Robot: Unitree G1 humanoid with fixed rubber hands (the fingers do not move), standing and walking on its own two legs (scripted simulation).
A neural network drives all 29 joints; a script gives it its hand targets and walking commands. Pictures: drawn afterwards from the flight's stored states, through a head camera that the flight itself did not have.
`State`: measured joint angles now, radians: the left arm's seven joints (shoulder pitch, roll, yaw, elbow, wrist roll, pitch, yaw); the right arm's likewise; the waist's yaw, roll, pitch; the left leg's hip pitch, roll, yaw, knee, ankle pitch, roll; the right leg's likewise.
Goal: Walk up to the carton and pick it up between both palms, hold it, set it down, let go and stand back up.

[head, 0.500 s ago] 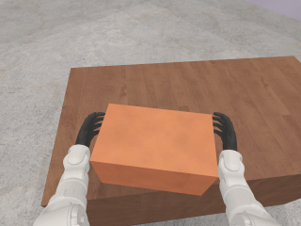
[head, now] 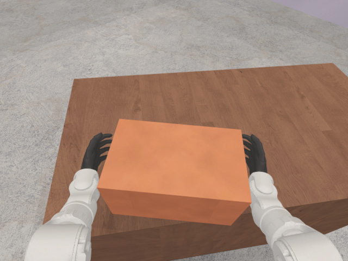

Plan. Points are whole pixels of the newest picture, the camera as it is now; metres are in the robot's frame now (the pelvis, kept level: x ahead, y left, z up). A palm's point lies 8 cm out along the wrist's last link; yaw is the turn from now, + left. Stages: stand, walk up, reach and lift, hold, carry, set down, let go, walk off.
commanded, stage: set down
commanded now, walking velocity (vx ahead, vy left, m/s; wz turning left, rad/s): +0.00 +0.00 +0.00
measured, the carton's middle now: (175, 172) +0.36 +0.00 -0.02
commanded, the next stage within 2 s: none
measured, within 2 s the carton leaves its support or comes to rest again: neither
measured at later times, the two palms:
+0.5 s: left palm (82, 176) +0.34 +0.22 +0.01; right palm (264, 197) +0.28 -0.20 -0.01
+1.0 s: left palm (67, 208) +0.27 +0.23 +0.02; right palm (273, 220) +0.22 -0.20 +0.00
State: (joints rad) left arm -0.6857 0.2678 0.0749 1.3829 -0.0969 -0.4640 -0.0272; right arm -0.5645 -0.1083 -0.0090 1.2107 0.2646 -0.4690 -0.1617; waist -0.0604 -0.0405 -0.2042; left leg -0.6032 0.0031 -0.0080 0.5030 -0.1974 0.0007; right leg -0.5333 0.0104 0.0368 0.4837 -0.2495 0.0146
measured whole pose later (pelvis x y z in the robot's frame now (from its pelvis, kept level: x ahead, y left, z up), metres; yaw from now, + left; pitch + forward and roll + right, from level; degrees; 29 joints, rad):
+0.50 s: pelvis -0.02 +0.00 +0.00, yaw +0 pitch +12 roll -1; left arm -0.57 0.27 0.10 1.20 -0.14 -0.40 -0.10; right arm -0.43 -0.14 0.14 1.23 0.37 -0.50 -0.16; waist -0.05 -0.04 -0.16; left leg -0.55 0.00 -0.01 0.55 -0.20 0.00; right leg -0.48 0.01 0.04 0.52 -0.25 0.02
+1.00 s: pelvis -0.03 +0.01 +0.00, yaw +0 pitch -1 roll -1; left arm -0.25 0.27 0.03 0.82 -0.17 -0.29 -0.09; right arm -0.13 -0.14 0.09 0.84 0.26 -0.38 -0.18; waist -0.02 -0.04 -0.03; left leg -0.30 0.00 -0.01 0.54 -0.22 0.00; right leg -0.21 0.01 0.04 0.49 -0.26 0.02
